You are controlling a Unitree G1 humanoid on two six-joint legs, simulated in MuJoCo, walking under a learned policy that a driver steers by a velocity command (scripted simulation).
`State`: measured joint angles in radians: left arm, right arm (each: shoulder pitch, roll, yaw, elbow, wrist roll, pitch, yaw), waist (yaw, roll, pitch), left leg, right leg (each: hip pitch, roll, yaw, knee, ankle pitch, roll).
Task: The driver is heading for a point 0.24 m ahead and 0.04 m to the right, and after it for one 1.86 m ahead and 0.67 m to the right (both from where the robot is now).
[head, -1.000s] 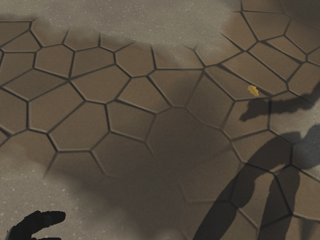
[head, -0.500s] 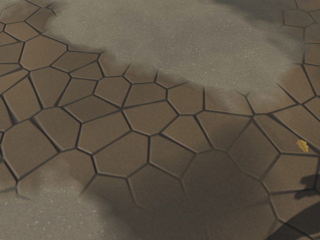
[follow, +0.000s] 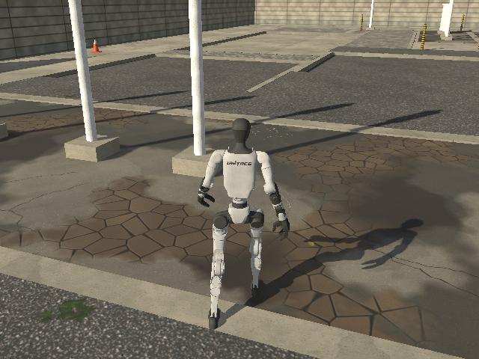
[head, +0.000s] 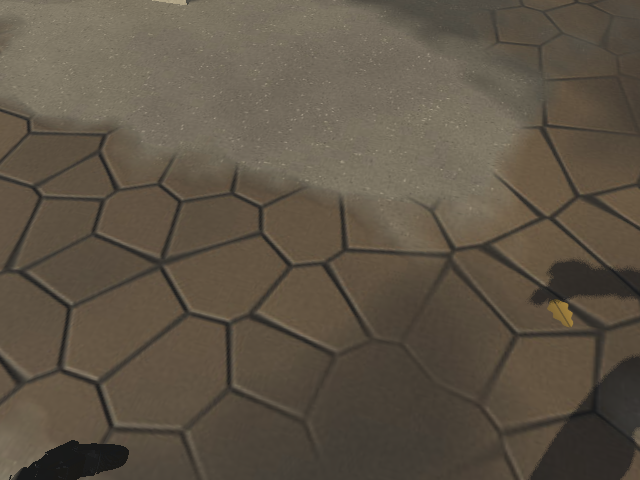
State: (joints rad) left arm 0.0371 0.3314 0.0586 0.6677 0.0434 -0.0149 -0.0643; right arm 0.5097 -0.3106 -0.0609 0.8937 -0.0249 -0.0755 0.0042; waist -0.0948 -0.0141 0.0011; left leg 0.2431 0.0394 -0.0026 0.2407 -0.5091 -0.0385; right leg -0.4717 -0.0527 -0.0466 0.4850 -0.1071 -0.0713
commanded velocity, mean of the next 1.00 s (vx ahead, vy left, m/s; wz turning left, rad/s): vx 0.21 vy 0.00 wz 0.00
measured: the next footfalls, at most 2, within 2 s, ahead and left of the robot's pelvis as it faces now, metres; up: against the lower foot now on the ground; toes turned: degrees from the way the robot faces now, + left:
right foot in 0.02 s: +0.15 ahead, -0.12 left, -0.04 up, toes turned -4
left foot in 0.42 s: +0.48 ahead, +0.03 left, -0.04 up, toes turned -1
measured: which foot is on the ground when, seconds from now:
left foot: down 0.00-0.02, up 0.04-0.40, down 0.42-1.00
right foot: up 0.00-0.00, down 0.02-0.46, up 0.48-0.70, down 0.72-1.00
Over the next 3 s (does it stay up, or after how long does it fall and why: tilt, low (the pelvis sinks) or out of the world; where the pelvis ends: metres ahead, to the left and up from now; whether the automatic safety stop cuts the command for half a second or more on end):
stays up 0.70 -0.01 0.00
